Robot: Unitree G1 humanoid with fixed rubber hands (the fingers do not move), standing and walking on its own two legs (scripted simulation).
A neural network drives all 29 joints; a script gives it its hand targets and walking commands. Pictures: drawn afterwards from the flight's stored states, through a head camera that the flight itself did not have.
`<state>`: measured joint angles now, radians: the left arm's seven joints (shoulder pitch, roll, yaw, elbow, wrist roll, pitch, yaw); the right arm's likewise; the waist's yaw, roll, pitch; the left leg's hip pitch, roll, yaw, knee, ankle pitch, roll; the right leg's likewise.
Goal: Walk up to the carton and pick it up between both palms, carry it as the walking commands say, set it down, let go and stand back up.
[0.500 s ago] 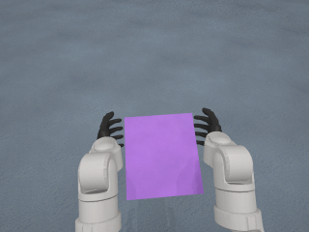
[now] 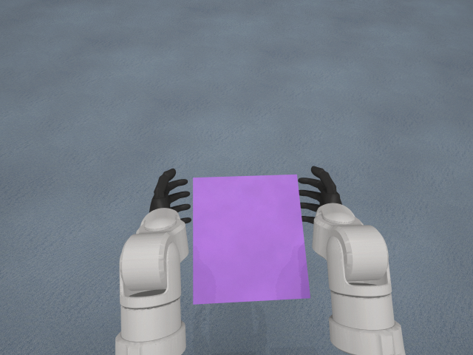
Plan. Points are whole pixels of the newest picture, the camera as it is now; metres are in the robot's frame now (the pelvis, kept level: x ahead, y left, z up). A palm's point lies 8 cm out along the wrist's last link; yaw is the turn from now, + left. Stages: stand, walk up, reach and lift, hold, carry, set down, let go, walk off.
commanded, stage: carry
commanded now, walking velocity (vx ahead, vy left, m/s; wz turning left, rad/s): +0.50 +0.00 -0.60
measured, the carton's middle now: (244, 239) +0.33 +0.02 -0.02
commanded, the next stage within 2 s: none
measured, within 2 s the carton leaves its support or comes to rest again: neither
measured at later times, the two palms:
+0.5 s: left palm (281, 68) +0.69 -0.06 +0.11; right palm (388, 96) +0.63 -0.30 +0.09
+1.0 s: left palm (352, 19) +0.96 -0.29 +0.11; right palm (443, 43) +0.84 -0.50 +0.11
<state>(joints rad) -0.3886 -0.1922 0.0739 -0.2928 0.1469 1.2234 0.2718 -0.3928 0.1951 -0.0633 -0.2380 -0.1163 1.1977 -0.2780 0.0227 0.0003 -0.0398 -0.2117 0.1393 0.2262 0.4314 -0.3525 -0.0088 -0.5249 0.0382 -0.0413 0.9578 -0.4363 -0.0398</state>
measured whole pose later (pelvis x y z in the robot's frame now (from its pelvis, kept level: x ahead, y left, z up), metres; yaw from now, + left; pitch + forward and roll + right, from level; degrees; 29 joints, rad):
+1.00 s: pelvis +0.63 -0.25 +0.00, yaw -33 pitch +5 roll -2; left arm -0.38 -0.19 0.07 -0.28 0.15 1.22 0.27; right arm -0.39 0.19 -0.06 -0.25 -0.12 1.23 -0.28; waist 0.04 0.00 -0.06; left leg -0.18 0.24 0.20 0.43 -0.30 -0.12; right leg -0.53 -0.05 -0.02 0.71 -0.34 -0.04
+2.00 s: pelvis +0.95 -0.80 +0.00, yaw -61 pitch +2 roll +3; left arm -0.38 -0.19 0.03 -0.24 0.15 1.22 0.26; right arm -0.33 0.17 -0.06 -0.26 -0.12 1.22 -0.29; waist 0.04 0.00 0.04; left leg -0.52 0.05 0.05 0.93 -0.37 -0.07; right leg -0.14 0.11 0.07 0.35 -0.23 -0.13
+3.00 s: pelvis +0.96 -1.05 -0.01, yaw -69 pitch +4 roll +1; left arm -0.37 -0.19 0.04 -0.23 0.15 1.24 0.24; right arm -0.35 0.18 -0.06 -0.29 -0.12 1.25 -0.29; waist 0.03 0.02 -0.08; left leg -0.32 0.09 0.11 0.49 -0.22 -0.04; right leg -0.31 0.00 0.04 0.54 -0.30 0.00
